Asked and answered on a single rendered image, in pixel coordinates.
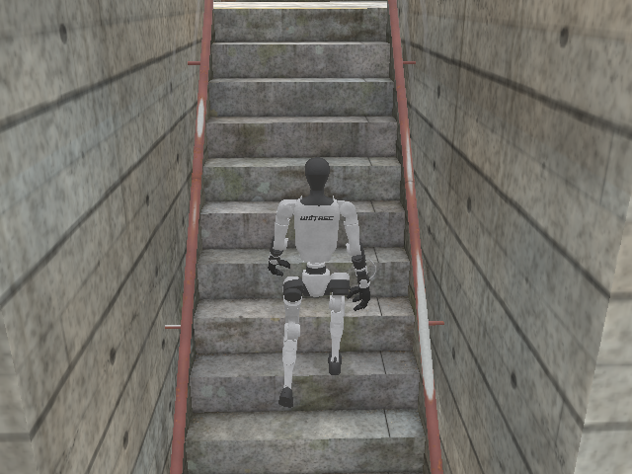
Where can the robot left hand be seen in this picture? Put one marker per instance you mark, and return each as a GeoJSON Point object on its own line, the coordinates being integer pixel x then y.
{"type": "Point", "coordinates": [275, 271]}

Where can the right robot upper arm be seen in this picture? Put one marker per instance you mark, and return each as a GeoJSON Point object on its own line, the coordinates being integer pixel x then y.
{"type": "Point", "coordinates": [348, 210]}

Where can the left robot upper arm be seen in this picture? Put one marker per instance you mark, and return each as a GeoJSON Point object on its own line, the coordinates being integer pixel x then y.
{"type": "Point", "coordinates": [284, 211]}

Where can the robot right hand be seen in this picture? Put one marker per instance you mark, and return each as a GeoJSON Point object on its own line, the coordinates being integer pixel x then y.
{"type": "Point", "coordinates": [364, 296]}

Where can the robot right shin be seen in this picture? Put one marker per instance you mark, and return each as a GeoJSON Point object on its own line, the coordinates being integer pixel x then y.
{"type": "Point", "coordinates": [336, 329]}

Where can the right robot thigh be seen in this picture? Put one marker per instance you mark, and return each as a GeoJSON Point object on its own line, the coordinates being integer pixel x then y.
{"type": "Point", "coordinates": [339, 286]}

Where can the left robot forearm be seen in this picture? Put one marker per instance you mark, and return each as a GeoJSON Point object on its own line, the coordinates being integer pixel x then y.
{"type": "Point", "coordinates": [275, 255]}

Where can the right robot forearm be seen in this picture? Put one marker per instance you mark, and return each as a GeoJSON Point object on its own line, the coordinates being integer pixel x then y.
{"type": "Point", "coordinates": [361, 269]}

